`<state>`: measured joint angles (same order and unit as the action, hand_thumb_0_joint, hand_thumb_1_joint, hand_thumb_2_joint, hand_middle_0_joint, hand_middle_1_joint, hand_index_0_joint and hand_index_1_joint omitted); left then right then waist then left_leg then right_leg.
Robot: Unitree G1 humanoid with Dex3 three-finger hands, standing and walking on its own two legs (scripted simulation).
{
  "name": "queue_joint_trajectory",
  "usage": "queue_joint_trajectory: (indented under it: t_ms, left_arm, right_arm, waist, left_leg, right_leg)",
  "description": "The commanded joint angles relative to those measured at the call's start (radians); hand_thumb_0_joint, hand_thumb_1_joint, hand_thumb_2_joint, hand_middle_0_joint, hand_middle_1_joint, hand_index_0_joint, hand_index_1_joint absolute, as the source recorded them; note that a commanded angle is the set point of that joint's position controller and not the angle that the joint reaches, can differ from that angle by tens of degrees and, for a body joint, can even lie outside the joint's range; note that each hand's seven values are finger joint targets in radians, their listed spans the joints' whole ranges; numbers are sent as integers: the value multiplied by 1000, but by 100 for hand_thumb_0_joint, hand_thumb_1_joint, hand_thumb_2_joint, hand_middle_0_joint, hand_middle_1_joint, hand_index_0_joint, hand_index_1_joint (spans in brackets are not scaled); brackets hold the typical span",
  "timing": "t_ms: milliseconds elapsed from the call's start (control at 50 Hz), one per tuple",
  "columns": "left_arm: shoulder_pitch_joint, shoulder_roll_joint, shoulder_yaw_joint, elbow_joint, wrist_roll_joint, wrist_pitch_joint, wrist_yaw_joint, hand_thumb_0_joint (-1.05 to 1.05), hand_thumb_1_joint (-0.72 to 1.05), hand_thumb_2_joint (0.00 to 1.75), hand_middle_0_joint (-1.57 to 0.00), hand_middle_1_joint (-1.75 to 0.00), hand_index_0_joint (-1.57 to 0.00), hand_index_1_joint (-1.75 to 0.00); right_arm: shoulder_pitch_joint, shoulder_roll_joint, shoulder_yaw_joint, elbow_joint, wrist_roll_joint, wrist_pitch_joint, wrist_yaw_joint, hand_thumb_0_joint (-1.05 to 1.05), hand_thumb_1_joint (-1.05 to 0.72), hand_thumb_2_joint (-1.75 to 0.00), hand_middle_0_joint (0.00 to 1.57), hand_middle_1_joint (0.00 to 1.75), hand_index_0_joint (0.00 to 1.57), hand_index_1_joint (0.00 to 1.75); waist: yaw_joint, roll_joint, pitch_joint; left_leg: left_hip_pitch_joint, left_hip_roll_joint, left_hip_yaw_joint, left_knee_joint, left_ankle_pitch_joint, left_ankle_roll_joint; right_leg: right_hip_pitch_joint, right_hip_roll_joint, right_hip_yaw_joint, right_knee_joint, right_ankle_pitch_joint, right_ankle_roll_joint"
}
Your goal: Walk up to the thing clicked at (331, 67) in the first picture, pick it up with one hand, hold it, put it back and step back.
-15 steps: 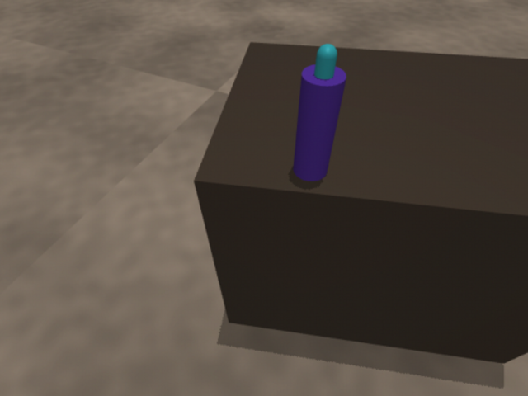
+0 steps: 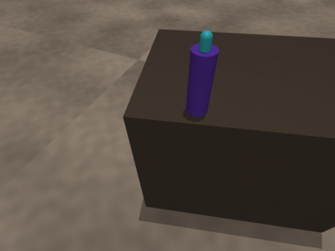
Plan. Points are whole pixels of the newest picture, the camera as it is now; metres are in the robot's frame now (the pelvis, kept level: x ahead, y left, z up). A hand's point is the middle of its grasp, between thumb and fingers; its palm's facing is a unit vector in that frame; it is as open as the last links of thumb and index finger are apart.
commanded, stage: stand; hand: right
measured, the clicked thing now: (201, 76) +0.53 -0.06 +0.14
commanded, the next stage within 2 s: walk up in 0.82 s
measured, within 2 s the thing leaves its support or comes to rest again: neither
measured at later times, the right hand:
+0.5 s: hand out of the picture +0.08 -0.25 -0.16, palm faces -0.03 +0.94 -0.33, open 7.4 cm
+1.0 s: hand out of the picture +0.08 -0.26 -0.16, palm faces -0.09 +0.93 -0.35, open 7.4 cm
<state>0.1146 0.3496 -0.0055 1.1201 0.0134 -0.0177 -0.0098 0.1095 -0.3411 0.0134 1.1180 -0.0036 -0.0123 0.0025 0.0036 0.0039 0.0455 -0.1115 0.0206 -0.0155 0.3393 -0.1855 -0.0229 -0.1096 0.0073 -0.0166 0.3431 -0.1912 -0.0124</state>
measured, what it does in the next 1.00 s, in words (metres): lifts its left foot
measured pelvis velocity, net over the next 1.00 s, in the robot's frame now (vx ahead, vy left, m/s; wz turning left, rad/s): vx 0.00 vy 0.03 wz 0.04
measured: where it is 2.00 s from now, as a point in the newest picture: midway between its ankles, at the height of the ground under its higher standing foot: outside the picture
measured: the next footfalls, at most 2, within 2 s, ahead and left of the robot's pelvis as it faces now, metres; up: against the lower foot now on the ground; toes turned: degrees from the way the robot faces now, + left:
left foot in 1.20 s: +0.07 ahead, +0.29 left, +0.00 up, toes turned +6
right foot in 1.52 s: +0.09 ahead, +0.09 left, +0.00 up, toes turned +5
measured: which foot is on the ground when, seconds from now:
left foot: down 0.00-0.84, up 0.86-1.00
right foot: down 0.00-1.00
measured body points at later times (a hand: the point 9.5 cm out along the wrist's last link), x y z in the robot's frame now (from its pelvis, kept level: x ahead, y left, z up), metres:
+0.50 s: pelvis +0.01 -0.01 +0.00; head +0.01 -0.01 +0.45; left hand +0.08 +0.30 -0.13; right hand +0.08 -0.30 -0.13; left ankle +0.00 +0.13 -0.75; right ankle +0.00 -0.11 -0.75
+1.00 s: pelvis +0.00 +0.03 -0.01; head +0.03 +0.00 +0.44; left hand +0.04 +0.36 -0.11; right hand +0.09 -0.30 -0.14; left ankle -0.02 +0.18 -0.69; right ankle +0.00 -0.11 -0.75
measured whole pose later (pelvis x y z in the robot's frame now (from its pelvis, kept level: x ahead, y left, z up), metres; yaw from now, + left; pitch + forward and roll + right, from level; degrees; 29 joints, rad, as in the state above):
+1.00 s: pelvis +0.00 +0.03 -0.01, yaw +2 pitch -2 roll -1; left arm 0.21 0.36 0.06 1.03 0.04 -0.04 0.06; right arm 0.16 -0.45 -0.09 0.94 -0.07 0.10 0.07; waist -0.01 0.09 0.10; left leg -0.41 -0.01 -0.12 0.98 -0.43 0.00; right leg -0.15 -0.03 -0.04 0.41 -0.23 0.00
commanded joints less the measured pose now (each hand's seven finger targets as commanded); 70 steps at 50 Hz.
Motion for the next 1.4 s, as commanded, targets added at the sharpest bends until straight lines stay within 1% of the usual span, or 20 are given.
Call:
queue_joint_trajectory:
  t_ms: [0,620,780,800,820,840,860,920,980,1080,1140,1180,1200,1220,1240,1260,1280,1300,1320,1380]
  left_arm:
    - [-41,210,42,-56,-7,-16,17,0,90,90,-20,-30,-20,-30]
    - [-44,214,47,-56,-6,-18,20,0,90,90,-20,-30,-20,-30]
    - [-42,213,46,-53,-5,-15,20,0,90,90,-20,-30,-20,-30]
    - [142,389,126,-30,-10,-32,63,0,90,90,-20,-30,-20,-30]
    - [221,423,146,-32,-1,-34,87,0,90,90,-20,-30,-20,-30]
    - [229,416,155,-58,10,-37,100,0,90,90,-20,-30,-20,-30]
    - [188,405,158,-86,11,-39,108,0,90,90,-20,-30,-20,-30]
    - [39,354,153,-174,19,-42,108,0,90,90,-20,-30,-20,-30]
    - [120,345,152,-197,23,-51,107,0,90,90,-20,-30,-20,-30]
    - [129,412,173,-250,27,-53,103,0,90,90,-20,-30,-20,-30]
    - [61,415,165,-277,16,-44,99,0,90,90,-20,-30,-20,-30]
    - [115,334,142,-277,17,-28,97,0,90,90,-20,-30,-20,-30]
    - [163,268,124,-293,12,-21,96,0,90,90,-20,-30,-20,-30]
    - [126,278,120,-310,0,-17,105,0,90,90,-20,-30,-20,-30]
    - [93,312,120,-290,2,-19,114,0,90,90,-20,-30,-20,-30]
    - [95,334,117,-284,-4,-25,114,0,90,90,-20,-30,-20,-30]
    - [150,329,119,-259,-10,-22,107,0,90,90,-20,-30,-20,-30]
    - [212,313,121,-242,-15,-25,97,0,90,90,-20,-30,-20,-30]
    - [251,298,118,-235,-16,-28,87,0,90,90,-20,-30,-20,-30]
    - [177,260,115,-256,4,-27,59,0,90,90,-20,-30,-20,-30]
  right_arm:
    - [-40,-209,-42,-52,-3,-21,-14,0,-90,-90,20,30,20,30]
    - [-29,-215,-43,-59,-4,-19,-15,0,-90,-90,20,30,20,30]
    - [-33,-214,-44,-58,-3,-16,-15,0,-90,-90,20,30,20,30]
    - [-54,-332,-111,-140,-69,36,22,0,-90,-90,20,30,20,30]
    - [-66,-271,-108,-180,-77,59,35,0,-90,-90,20,30,20,30]
    - [-54,-259,-113,-212,-86,78,38,0,-90,-90,20,30,20,30]
    - [-27,-254,-121,-228,-84,87,43,0,-90,-90,20,30,20,30]
    - [59,-256,-147,-252,-77,106,74,0,-90,-90,20,30,20,30]
    - [36,-245,-155,-300,-75,114,88,0,-90,-90,20,30,20,30]
    - [1,-265,-180,-372,-80,103,103,0,-90,-90,20,30,20,30]
    - [154,-280,-204,-339,-71,93,108,0,-90,-90,20,30,20,30]
    - [260,-315,-223,-304,-77,88,104,0,-90,-90,20,30,20,30]
    - [287,-380,-232,-323,-85,87,96,0,-90,-90,20,30,20,30]
    - [246,-452,-234,-362,-59,78,90,0,-90,-90,20,30,20,30]
    - [208,-465,-233,-364,-47,79,85,0,-90,-90,20,30,20,30]
    - [176,-434,-220,-389,-48,86,77,0,-90,-90,20,30,20,30]
    - [134,-376,-202,-404,-49,84,62,0,-90,-90,20,30,20,30]
    - [104,-331,-184,-408,-45,76,46,0,-90,-90,20,30,20,30]
    - [97,-313,-175,-404,-37,65,37,0,-90,-90,20,30,20,30]
    - [152,-289,-155,-387,-23,35,26,0,-90,-90,20,30,20,30]
  waist:
    - [-1,3,-50]
    - [-3,4,-74]
    - [-2,-7,-47]
    - [65,92,-2]
    - [87,-9,-9]
    - [83,42,-16]
    - [60,34,-28]
    - [-27,-53,-9]
    - [11,-92,-7]
    - [23,-176,-4]
    - [-69,-164,-52]
    - [-115,20,-101]
    - [-126,269,-81]
    - [-131,377,-74]
    - [-116,330,-27]
    - [-98,274,25]
    - [-64,203,39]
    - [-22,179,26]
    - [6,179,3]
    - [-23,119,-36]
  left_leg:
    - [3,103,-81,-59,118,42]
    - [27,110,-71,-54,168,41]
    - [15,109,-76,-61,120,41]
    - [-205,5,-4,152,72,54]
    - [-371,-25,-5,366,-255,35]
    - [-400,-6,-125,528,-323,39]
    - [-420,6,-161,612,-339,43]
    - [-391,34,-195,742,-271,30]
    - [-416,29,-164,672,-214,14]
    - [-333,99,-111,465,-246,11]
    - [-96,38,6,276,-102,44]
    - [75,-18,33,209,-38,78]
    - [98,107,-222,79,-28,144]
    - [-18,252,-549,-58,-77,252]
    - [-145,302,-645,-104,-247,327]
    - [-182,274,-557,-86,-219,338]
    - [-181,211,-400,-9,-138,304]
    - [-142,177,-327,53,-50,265]
    - [-128,164,-297,80,-9,245]
    - [-104,209,-362,69,39,255]
  right_leg:
    - [-9,-132,105,-64,120,-16]
    - [23,-138,105,-67,190,-16]
    - [0,-134,109,-87,123,-17]
    - [134,-216,193,-57,139,-65]
    - [216,-365,333,-85,240,-143]
    - [180,-448,383,-68,264,-200]
    - [149,-470,375,-50,275,-235]
    - [-6,-382,217,-60,178,-227]
    - [26,-319,131,9,281,-195]
    - [-48,-369,96,91,217,-223]
    - [-190,-298,4,213,148,-151]
    - [-300,-188,-99,508,-27,-81]
    - [-452,-81,-141,719,-367,-44]
    - [-503,24,-69,810,-552,-21]
    - [-439,-22,4,848,-525,-33]
    - [-439,-54,10,835,-486,-32]
    - [-430,-73,39,847,-427,-26]
    - [-432,-84,37,790,-366,-26]
    - [-400,-99,17,701,-325,-26]
    - [-303,-71,15,521,-338,-9]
